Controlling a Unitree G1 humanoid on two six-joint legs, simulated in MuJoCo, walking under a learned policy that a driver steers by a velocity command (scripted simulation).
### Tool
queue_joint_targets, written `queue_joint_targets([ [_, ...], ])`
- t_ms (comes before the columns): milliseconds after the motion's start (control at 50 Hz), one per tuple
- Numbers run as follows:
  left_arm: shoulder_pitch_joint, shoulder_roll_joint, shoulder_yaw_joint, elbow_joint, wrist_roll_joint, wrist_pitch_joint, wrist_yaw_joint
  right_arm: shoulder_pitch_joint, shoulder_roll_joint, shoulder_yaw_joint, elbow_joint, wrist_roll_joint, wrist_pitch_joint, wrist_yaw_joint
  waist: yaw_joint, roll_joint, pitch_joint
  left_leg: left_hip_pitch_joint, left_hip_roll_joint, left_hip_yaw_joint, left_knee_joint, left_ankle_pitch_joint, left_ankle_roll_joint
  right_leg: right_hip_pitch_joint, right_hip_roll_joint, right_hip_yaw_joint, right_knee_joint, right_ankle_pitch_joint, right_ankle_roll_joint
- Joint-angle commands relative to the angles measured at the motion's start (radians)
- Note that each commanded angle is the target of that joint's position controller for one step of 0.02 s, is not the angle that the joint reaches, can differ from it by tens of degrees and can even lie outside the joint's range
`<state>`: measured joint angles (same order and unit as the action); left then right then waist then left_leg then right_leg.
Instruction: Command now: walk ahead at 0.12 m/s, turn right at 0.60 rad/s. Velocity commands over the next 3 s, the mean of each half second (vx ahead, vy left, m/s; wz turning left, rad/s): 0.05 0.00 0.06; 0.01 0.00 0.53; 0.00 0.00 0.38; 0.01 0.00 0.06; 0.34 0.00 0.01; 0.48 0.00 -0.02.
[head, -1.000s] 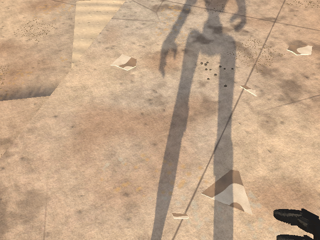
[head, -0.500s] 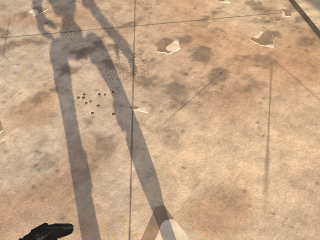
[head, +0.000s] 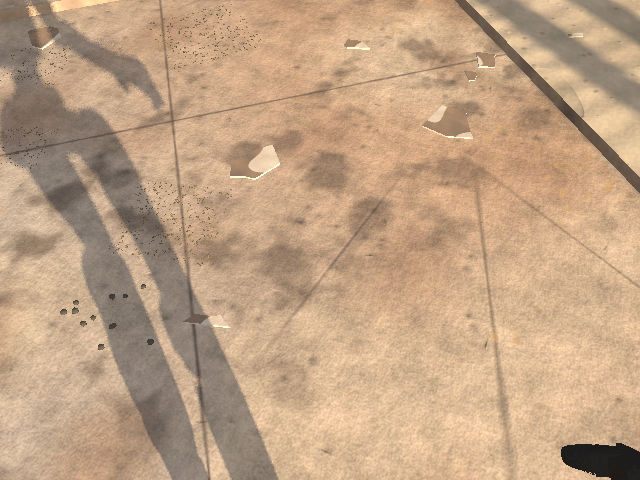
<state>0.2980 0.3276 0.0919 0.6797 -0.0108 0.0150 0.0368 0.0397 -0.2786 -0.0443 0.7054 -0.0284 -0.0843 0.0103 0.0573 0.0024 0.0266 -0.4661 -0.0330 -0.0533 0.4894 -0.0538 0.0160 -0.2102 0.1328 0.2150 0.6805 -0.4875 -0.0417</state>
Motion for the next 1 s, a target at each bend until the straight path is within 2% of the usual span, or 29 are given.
queue_joint_targets([
  [20, 0.213, 0.084, 0.001, -0.067, -0.004, -0.011, -0.005, 0.152, -0.208, -0.063, -0.037, 0.002, 0.016, -0.011, -0.008, 0.287, -0.375, 0.642, 0.521, -0.612, -0.071, 0.477, 0.293, -0.369, -0.038, -0.028, 0.507, -0.259, 0.069],
  [40, 0.129, 0.150, 0.022, -0.047, -0.012, 0.004, 0.001, 0.116, -0.140, -0.043, -0.060, 0.012, 0.024, -0.011, -0.044, 0.164, -0.279, 0.556, 0.432, -0.524, -0.102, 0.288, 0.261, -0.397, -0.075, -0.028, 0.582, -0.171, 0.100],
  [60, 0.051, 0.156, 0.025, -0.051, -0.008, 0.023, 0.009, 0.088, -0.106, -0.030, -0.060, 0.008, 0.035, -0.010, -0.057, 0.103, -0.218, 0.470, 0.362, -0.409, -0.114, 0.160, 0.217, -0.399, -0.089, -0.052, 0.591, -0.105, 0.115],
  [80, 0.019, 0.136, 0.021, -0.050, -0.002, 0.040, 0.015, 0.054, -0.082, -0.016, -0.060, 0.009, 0.044, -0.007, -0.054, 0.088, -0.166, 0.372, 0.311, -0.338, -0.140, 0.078, 0.199, -0.368, -0.100, -0.058, 0.570, -0.078, 0.125],
  [120, 0.023, 0.054, -0.003, -0.046, 0.008, 0.048, 0.008, -0.006, -0.069, -0.005, -0.045, 0.001, 0.052, -0.001, -0.013, 0.125, -0.099, 0.189, 0.217, -0.218, -0.201, -0.040, 0.164, -0.218, -0.132, -0.097, 0.369, -0.021, 0.125],
  [140, 0.030, 0.016, -0.016, -0.037, 0.014, 0.042, 0.005, -0.021, -0.065, -0.005, -0.039, 0.002, 0.054, 0.004, -0.007, 0.149, -0.093, 0.155, 0.180, -0.171, -0.207, -0.030, 0.154, -0.150, -0.132, -0.140, 0.241, -0.020, 0.125],
  [180, -0.010, 0.004, -0.024, -0.036, 0.025, 0.026, 0.000, 0.016, -0.107, -0.020, -0.024, 0.017, 0.060, 0.006, -0.040, 0.179, -0.108, 0.198, 0.177, -0.186, -0.189, 0.007, 0.176, -0.093, -0.127, -0.165, 0.057, 0.011, 0.119],
  [240, 0.003, 0.042, -0.010, -0.010, 0.015, 0.019, -0.003, 0.035, -0.159, -0.035, -0.024, 0.038, 0.072, 0.001, -0.029, 0.153, -0.123, 0.200, 0.198, -0.250, -0.171, -0.087, 0.181, 0.011, -0.104, -0.181, -0.167, 0.232, 0.084],
  [260, -0.002, 0.052, -0.007, -0.008, 0.018, 0.018, -0.004, 0.043, -0.159, -0.034, -0.023, 0.046, 0.076, -0.002, -0.024, 0.142, -0.113, 0.159, 0.188, -0.261, -0.175, -0.161, 0.156, 0.058, -0.103, -0.184, -0.225, 0.274, 0.059],
  [280, -0.017, 0.079, -0.002, -0.021, 0.026, 0.016, -0.002, 0.055, -0.149, -0.031, -0.020, 0.048, 0.075, -0.003, -0.027, 0.115, -0.108, 0.095, 0.173, -0.262, -0.166, -0.244, 0.116, 0.112, -0.150, -0.146, -0.230, 0.294, 0.026],
  [300, -0.020, 0.118, 0.007, -0.032, 0.038, 0.015, 0.003, 0.049, -0.127, -0.025, -0.030, 0.041, 0.070, -0.001, -0.030, 0.040, -0.097, 0.021, 0.133, -0.219, -0.119, -0.300, 0.073, 0.132, -0.237, -0.081, -0.241, 0.270, -0.018],
  [320, -0.025, 0.141, 0.020, -0.011, 0.037, 0.016, 0.003, 0.042, -0.111, -0.025, -0.044, 0.042, 0.066, 0.000, -0.054, -0.118, -0.065, 0.007, 0.039, -0.082, -0.041, -0.351, 0.029, 0.053, -0.274, -0.043, -0.271, 0.176, -0.062],
  [340, -0.049, 0.108, 0.013, -0.024, 0.038, 0.012, 0.003, 0.040, -0.113, -0.026, -0.040, 0.039, 0.066, -0.001, -0.043, -0.165, -0.046, 0.014, -0.005, -0.021, 0.065, -0.311, 0.000, 0.019, -0.316, 0.001, -0.331, 0.168, -0.087],
  [380, -0.117, 0.114, 0.017, -0.049, 0.038, 0.000, 0.013, 0.083, -0.116, -0.040, -0.025, 0.040, 0.071, -0.001, -0.055, -0.217, -0.031, -0.026, -0.008, 0.040, 0.266, -0.358, -0.015, 0.026, -0.414, 0.056, -0.337, 0.399, -0.132],
  [420, -0.115, 0.105, 0.016, -0.050, 0.025, -0.016, 0.022, 0.093, -0.120, -0.050, -0.034, 0.041, 0.085, 0.004, -0.044, -0.173, -0.042, -0.101, 0.035, 0.022, 0.435, -0.468, -0.031, 0.086, -0.479, 0.056, -0.294, 0.706, -0.174],
  [460, -0.132, 0.111, 0.021, -0.045, 0.010, -0.014, 0.021, 0.099, -0.087, -0.041, -0.042, 0.051, 0.098, 0.010, -0.044, -0.143, -0.048, -0.107, 0.057, 0.043, 0.417, -0.449, -0.047, 0.124, -0.456, -0.015, -0.264, 0.806, -0.159],
  [500, -0.142, 0.128, 0.029, -0.040, 0.006, 0.000, 0.018, 0.085, -0.077, -0.035, -0.058, 0.055, 0.106, 0.021, -0.031, -0.162, -0.063, -0.035, 0.049, 0.090, 0.332, -0.387, -0.054, 0.117, -0.426, -0.082, -0.244, 0.826, -0.141],
  [540, -0.145, 0.136, 0.032, -0.034, -0.003, 0.011, 0.016, 0.102, -0.092, -0.042, -0.067, 0.057, 0.112, 0.033, -0.040, -0.170, -0.078, 0.049, 0.026, 0.131, 0.208, -0.302, -0.043, 0.110, -0.414, -0.125, -0.204, 0.790, -0.120],
  [580, -0.125, 0.119, 0.028, -0.018, -0.017, 0.004, 0.012, 0.166, -0.118, -0.060, -0.054, 0.047, 0.116, 0.026, -0.073, -0.123, -0.098, 0.221, -0.013, 0.134, 0.005, -0.105, -0.001, 0.035, -0.372, -0.199, -0.081, 0.673, -0.053],
  [600, -0.074, 0.088, 0.022, -0.010, 0.004, -0.007, 0.006, 0.198, -0.198, -0.084, -0.064, 0.044, 0.115, 0.011, -0.070, 0.050, -0.129, 0.391, 0.088, -0.058, -0.058, 0.225, 0.058, -0.117, -0.298, -0.282, 0.124, 0.437, 0.035],
  [620, -0.125, 0.017, -0.006, -0.076, 0.050, -0.015, 0.006, 0.216, -0.330, -0.107, -0.090, 0.021, 0.109, 0.006, -0.071, 0.330, -0.146, 0.503, 0.382, -0.493, -0.096, 0.584, 0.285, -0.421, -0.125, -0.285, 0.393, -0.182, 0.129],
  [640, -0.191, 0.061, 0.004, -0.076, 0.032, -0.020, 0.008, 0.266, -0.264, -0.086, -0.088, 0.000, 0.090, 0.014, -0.142, 0.189, -0.230, 0.506, 0.423, -0.534, -0.117, 0.530, 0.377, -0.437, -0.127, -0.126, 0.547, -0.251, 0.124],
  [660, -0.200, 0.083, 0.011, -0.073, 0.010, -0.016, 0.008, 0.220, -0.239, -0.076, -0.090, 0.004, 0.075, 0.013, -0.116, 0.126, -0.171, 0.468, 0.379, -0.438, -0.111, 0.464, 0.341, -0.463, -0.146, -0.114, 0.586, -0.182, 0.112],
  [680, -0.192, 0.087, 0.015, -0.055, 0.011, -0.013, 0.015, 0.173, -0.220, -0.074, -0.091, 0.024, 0.070, 0.005, -0.093, 0.071, -0.135, 0.437, 0.319, -0.368, -0.108, 0.361, 0.282, -0.472, -0.164, -0.115, 0.554, -0.097, 0.107],
  [700, -0.194, 0.096, 0.020, -0.048, 0.019, -0.009, 0.025, 0.134, -0.204, -0.067, -0.097, 0.041, 0.075, -0.006, -0.083, 0.059, -0.111, 0.409, 0.287, -0.335, -0.112, 0.307, 0.244, -0.472, -0.175, -0.109, 0.507, -0.027, 0.110],
  [760, -0.158, 0.070, 0.017, -0.035, 0.015, -0.010, 0.019, 0.107, -0.195, -0.061, -0.111, 0.037, 0.095, -0.027, -0.052, 0.097, -0.126, 0.338, 0.218, -0.277, -0.133, 0.273, 0.219, -0.370, -0.141, -0.127, 0.429, 0.088, 0.129],
  [840, -0.190, 0.044, 0.005, -0.039, 0.014, -0.016, 0.012, 0.119, -0.203, -0.067, -0.117, 0.041, 0.107, -0.043, -0.070, 0.109, -0.123, 0.338, 0.197, -0.310, -0.139, 0.119, 0.215, -0.337, -0.121, -0.116, 0.224, 0.139, 0.146],
  [920, -0.209, 0.055, 0.007, -0.044, 0.008, -0.027, -0.001, 0.106, -0.212, -0.074, -0.128, 0.037, 0.118, -0.040, -0.081, 0.142, -0.096, 0.268, 0.182, -0.384, -0.148, -0.032, 0.212, -0.255, -0.102, -0.107, 0.092, 0.141, 0.139],
  [1000, -0.197, 0.066, 0.013, -0.045, 0.001, -0.048, -0.017, 0.095, -0.211, -0.076, -0.138, 0.044, 0.127, -0.032, -0.083, 0.159, -0.101, 0.284, 0.174, -0.470, -0.116, 0.015, 0.203, -0.182, -0.085, -0.105, -0.042, 0.128, 0.114],
])
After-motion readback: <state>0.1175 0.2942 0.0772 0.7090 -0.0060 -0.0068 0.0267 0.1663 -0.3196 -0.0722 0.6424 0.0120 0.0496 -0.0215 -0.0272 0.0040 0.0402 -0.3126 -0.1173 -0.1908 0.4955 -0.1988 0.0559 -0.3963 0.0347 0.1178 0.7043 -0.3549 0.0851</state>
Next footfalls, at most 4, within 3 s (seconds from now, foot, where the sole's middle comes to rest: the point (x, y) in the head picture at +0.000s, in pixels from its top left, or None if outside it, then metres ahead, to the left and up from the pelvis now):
0.28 right None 0.08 -0.13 -0.76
0.60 left None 0.11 0.13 -0.76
1.08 right None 0.19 -0.07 -0.76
1.44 left None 0.03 0.15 -0.76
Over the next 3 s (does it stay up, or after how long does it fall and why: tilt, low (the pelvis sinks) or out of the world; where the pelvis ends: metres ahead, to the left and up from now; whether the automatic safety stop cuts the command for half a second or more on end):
stays up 0.44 0.28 0.02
